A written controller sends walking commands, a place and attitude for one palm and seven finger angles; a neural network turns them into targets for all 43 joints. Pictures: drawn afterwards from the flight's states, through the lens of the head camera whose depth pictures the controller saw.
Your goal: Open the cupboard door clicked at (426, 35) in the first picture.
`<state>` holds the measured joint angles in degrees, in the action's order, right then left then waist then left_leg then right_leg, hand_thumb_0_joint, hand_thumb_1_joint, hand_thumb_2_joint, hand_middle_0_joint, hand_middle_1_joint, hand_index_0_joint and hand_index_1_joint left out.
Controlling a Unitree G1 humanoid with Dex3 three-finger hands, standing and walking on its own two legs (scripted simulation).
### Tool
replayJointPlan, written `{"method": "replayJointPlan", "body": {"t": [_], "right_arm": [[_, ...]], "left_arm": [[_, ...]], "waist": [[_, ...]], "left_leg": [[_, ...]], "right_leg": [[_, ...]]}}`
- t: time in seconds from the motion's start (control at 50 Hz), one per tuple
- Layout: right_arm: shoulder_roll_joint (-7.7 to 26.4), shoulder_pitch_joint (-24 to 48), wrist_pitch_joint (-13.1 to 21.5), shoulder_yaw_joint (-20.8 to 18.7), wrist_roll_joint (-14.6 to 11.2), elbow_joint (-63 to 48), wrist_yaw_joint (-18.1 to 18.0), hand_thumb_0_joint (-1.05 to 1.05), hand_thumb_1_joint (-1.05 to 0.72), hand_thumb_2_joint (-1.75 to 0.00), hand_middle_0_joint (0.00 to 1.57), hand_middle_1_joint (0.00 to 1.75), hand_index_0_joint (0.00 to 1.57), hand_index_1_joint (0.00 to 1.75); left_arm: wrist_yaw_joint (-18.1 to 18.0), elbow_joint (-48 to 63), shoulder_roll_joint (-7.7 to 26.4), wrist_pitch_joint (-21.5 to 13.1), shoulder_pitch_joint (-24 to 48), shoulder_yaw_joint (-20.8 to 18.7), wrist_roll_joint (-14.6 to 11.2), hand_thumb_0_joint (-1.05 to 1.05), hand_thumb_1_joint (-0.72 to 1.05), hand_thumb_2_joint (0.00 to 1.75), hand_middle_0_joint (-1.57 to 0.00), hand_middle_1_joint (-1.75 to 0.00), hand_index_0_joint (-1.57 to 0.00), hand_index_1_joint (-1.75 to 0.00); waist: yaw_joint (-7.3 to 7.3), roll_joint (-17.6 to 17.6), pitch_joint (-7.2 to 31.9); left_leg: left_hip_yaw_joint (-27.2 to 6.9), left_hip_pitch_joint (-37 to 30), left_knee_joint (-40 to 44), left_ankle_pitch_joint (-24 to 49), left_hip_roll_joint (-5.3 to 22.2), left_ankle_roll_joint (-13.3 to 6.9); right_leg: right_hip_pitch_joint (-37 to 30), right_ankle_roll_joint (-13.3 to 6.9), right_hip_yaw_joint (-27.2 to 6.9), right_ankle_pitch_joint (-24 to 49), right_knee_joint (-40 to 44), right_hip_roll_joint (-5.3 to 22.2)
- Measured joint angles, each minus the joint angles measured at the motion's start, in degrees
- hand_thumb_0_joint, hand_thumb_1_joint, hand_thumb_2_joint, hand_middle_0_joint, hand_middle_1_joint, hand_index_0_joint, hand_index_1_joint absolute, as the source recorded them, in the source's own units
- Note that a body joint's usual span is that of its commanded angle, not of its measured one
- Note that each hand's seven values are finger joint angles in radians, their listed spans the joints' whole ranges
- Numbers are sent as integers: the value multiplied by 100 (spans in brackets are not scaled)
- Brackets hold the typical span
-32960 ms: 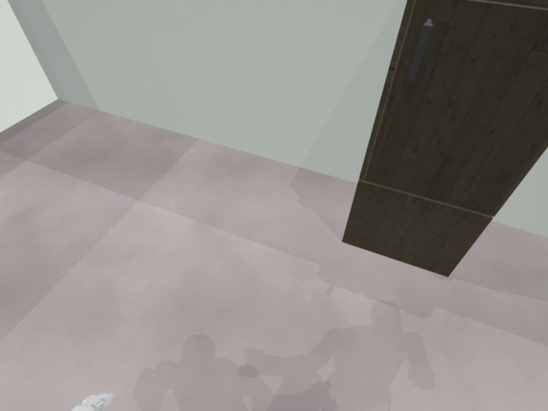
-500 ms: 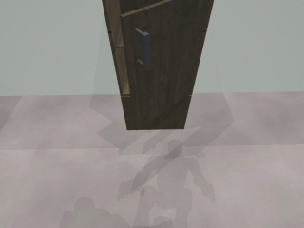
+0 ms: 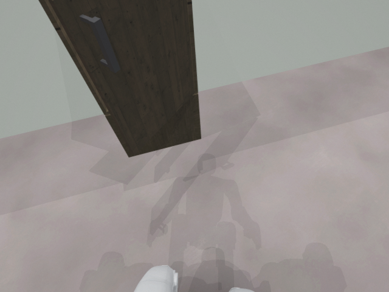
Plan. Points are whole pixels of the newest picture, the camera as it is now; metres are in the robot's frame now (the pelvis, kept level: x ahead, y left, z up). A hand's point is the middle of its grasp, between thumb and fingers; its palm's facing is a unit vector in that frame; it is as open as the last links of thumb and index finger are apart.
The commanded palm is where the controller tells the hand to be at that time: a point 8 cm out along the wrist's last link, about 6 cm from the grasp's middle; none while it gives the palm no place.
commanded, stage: walk to a spot facing it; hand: left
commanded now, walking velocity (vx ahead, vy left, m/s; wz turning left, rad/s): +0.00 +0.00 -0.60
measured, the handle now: (100, 44) +0.62 +0.28 +0.14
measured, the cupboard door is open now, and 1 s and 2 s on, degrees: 39 39 39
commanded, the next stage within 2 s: none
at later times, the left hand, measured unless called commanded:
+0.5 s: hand out of the picture +0.12 +0.24 -0.17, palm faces -0.19 -0.96 -0.22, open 7.4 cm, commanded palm none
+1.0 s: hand (153, 262) +0.19 +0.13 -0.16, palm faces -0.57 -0.79 -0.22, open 7.4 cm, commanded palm none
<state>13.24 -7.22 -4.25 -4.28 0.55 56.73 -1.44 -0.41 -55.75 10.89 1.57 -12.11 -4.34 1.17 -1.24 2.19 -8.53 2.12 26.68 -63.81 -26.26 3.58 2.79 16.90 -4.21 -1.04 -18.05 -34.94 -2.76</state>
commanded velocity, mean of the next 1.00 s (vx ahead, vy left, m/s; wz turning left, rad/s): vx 0.06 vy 0.00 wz -0.60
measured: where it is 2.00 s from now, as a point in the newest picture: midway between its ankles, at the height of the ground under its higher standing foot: (269, 274)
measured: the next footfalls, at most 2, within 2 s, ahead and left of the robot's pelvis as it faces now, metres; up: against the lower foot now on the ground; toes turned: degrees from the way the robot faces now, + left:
left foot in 0.40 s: +0.07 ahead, +0.16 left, +0.00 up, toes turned -15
right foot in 0.74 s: -0.02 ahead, -0.10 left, +0.00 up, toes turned -31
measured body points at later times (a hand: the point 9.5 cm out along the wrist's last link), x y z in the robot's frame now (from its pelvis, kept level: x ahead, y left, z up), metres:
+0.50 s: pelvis +0.00 +0.05 +0.01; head +0.07 +0.06 +0.45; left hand +0.13 +0.29 -0.15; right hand +0.05 -0.22 -0.12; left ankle +0.03 +0.17 -0.73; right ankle -0.04 -0.07 -0.66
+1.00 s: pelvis +0.01 +0.02 +0.01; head +0.05 -0.02 +0.45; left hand +0.22 +0.17 -0.14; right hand -0.09 -0.24 -0.13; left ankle +0.09 +0.13 -0.68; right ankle -0.06 -0.08 -0.73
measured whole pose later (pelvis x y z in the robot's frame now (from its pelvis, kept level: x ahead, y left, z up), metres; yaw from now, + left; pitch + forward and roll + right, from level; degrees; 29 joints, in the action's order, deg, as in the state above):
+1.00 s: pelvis +0.01 +0.02 +0.01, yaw -37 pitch +1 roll +1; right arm 13.6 -10.2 -2.7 -3.7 0.8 51.6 -0.2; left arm 0.9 -53.0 12.3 1.2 -10.5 -3.5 1.5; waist 0.3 -0.8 -5.8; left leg 3.0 25.7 -52.4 -24.8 3.8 4.2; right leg 15.2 -1.4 -5.2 -14.5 -28.6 -1.8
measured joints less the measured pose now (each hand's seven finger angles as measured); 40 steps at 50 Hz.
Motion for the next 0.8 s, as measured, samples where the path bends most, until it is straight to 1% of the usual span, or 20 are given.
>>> {"method": "replayJointPlan", "body": {"t": [0.06, 0.16, 0.24, 0.32, 0.36, 0.38, 0.4, 0.42, 0.44, 0.46, 0.5, 0.54, 0.6, 0.64, 0.68, 0.72, 0.74, 0.76, 0.78, 0.8], "right_arm": [[-32, 156, 48, -2, -9, -141, -7, 1, -91, -89, 20, 30, 20, 30], [-56, 367, 85, 6, -28, -300, -43, 1, -91, -89, 20, 29, 20, 30], [-106, 511, 98, 24, -49, -392, -58, 1, -91, -89, 20, 29, 20, 30], [-178, 593, 162, 60, -84, -518, -59, 1, -91, -89, 20, 29, 20, 30], [-208, 580, 228, 94, -99, -577, -65, 1, -91, -89, 20, 29, 20, 30], [-192, 526, 282, 121, -95, -621, -71, 1, -90, -89, 20, 30, 20, 30], [-150, 454, 348, 128, -68, -664, -84, 1, -90, -89, 20, 30, 20, 30], [-170, 411, 379, 135, -31, -659, -109, 1, -90, -89, 20, 30, 20, 30], [-199, 355, 373, 166, 9, -651, -126, 1, -90, -89, 20, 30, 20, 30], [-230, 277, 364, 200, 49, -639, -130, 1, -90, -89, 20, 30, 20, 30], [-266, 81, 349, 249, 94, -621, -128, 1, -90, -89, 20, 30, 20, 30], [-263, -88, 339, 261, 114, -590, -129, 1, -90, -89, 20, 30, 20, 30], [-216, -272, 341, 239, 124, -541, -125, 1, -90, -89, 20, 30, 20, 30], [-161, -372, 342, 213, 126, -511, -101, 1, -90, -89, 20, 30, 20, 30], [-88, -464, 330, 180, 124, -489, -69, 1, -90, -89, 20, 30, 20, 30], [6, -570, 308, 140, 108, -468, -43, 1, -90, -89, 20, 30, 20, 30], [46, -650, 288, 120, 80, -469, -26, 1, -90, -89, 20, 30, 20, 30], [105, -650, 241, 95, 47, -440, -12, 1, -90, -89, 20, 30, 20, 30], [179, -578, 168, 73, 22, -393, -19, 1, -90, -89, 20, 30, 20, 30], [232, -515, 106, 53, 0, -365, -29, 1, -90, -89, 20, 30, 20, 30]], "left_arm": [[-36, -23, -18, -22, -107, 2, -13, 0, 91, 90, -20, -30, -20, -30], [-29, -24, -55, -49, -207, 4, -6, 0, 91, 90, -21, -30, -20, -30], [-16, 26, -28, -36, -212, -23, 18, 0, 91, 90, -21, -30, -20, -30], [0, 81, 62, 9, -166, -59, 40, 0, 91, 90, -21, -30, -20, -30], [8, 97, 126, 45, -147, -76, 23, 0, 91, 90, -21, -30, -20, -30], [12, 114, 145, 68, -161, -79, 2, 0, 91, 90, -21, -30, -20, -30], [30, 125, 153, 94, -140, -77, -30, 0, 91, 90, -21, -30, -20, -30], [53, 110, 214, 124, -43, -85, -36, 0, 91, 90, -21, -30, -20, -30], [80, 124, 283, 151, 37, -106, -26, 0, 91, 90, -20, -30, -20, -30], [106, 159, 349, 160, 88, -134, -4, 0, 91, 90, -20, -30, -20, -30], [160, 220, 451, 161, 174, -189, 21, 0, 91, 90, -20, -30, -20, -30], [208, 297, 503, 168, 239, -213, 17, 0, 91, 90, -20, -30, -20, -30], [259, 372, 521, 177, 299, -197, 9, 0, 91, 90, -20, -30, -19, -30], [283, 379, 511, 179, 334, -168, 2, 0, 91, 90, -20, -30, -19, -30], [302, 372, 490, 170, 368, -130, -3, 0, 91, 90, -20, -30, -19, -30], [317, 375, 462, 133, 395, -90, -12, 0, 91, 90, -20, -30, -19, -30], [321, 408, 480, 81, 375, -62, -7, 0, 91, 90, -20, -30, -19, -30], [285, 406, 459, 3, 382, -60, 8, 0, 91, 90, -20, -30, -19, -30], [229, 383, 398, -50, 417, -41, 1, 0, 91, 90, -20, -30, -19, -30], [187, 377, 345, -69, 438, -7, -10, 0, 91, 90, -20, -30, -19, -30]], "waist": [[-17, -126, 42], [-79, -206, 159], [-146, -273, 219], [-200, -404, 248], [-183, -461, 283], [-149, -417, 342], [-92, -307, 386], [-79, -351, 321], [-105, -414, 254], [-126, -460, 221], [-136, -474, 209], [-137, -425, 193], [-93, -310, 156], [-34, -233, 142], [41, -157, 139], [111, -71, 156], [139, -90, 210], [125, -71, 232], [136, 9, 174], [166, 60, 115]], "left_leg": [[-128, 168, -138, 240, -92, 70], [-302, 64, 388, 278, -160, 121], [-381, -84, 841, 172, -224, 97], [-399, -394, 1726, 116, -337, 24], [-394, -705, 2526, 467, -384, -19], [-410, -925, 3060, 666, -327, -80], [-457, -1009, 3372, 1061, -218, -225], [-407, -990, 3272, 1130, -223, -275], [-322, -1024, 3203, 1055, -215, -278], [-244, -1080, 3216, 980, -177, -265], [-141, -1186, 3350, 947, -65, -223], [-33, -1279, 3490, 994, 53, -197], [190, -1381, 3566, 998, 225, -159], [365, -1414, 3508, 930, 331, -116], [548, -1414, 3356, 807, 434, -57], [699, -1357, 3066, 616, 544, 27], [767, -1250, 2789, 478, 560, 64], [707, -1040, 2254, 125, 558, 89], [471, -808, 1612, -245, 500, 85], [260, -584, 1022, -442, 401, 73]], "right_leg": [[-85, -27, -248, 314, 448, -72], [-162, -9, -588, 566, 804, -193], [-151, 33, -808, 635, 857, -289], [-42, 133, -1058, 658, 789, -354], [71, 221, -1183, 617, 651, -407], [166, 269, -1207, 559, 517, -489], [337, 315, -1098, 173, 195, -567], [518, 397, -935, -371, -328, -496], [716, 480, -751, -738, -932, -404], [912, 548, -577, -912, -1515, -325], [1217, 662, -297, -914, -2430, -168], [1341, 736, -104, -807, -2806, 19], [1219, 770, 103, -718, -2432, 266], [1003, 736, 218, -678, -1851, 364], [731, 673, 327, -634, -1250, 394], [346, 580, 443, -245, -489, 375], [108, 483, 442, 213, -8, 405], [117, 405, 371, 56, 47, 375], [199, 354, 307, -55, -105, 303], [213, 322, 255, -87, -163, 257]]}}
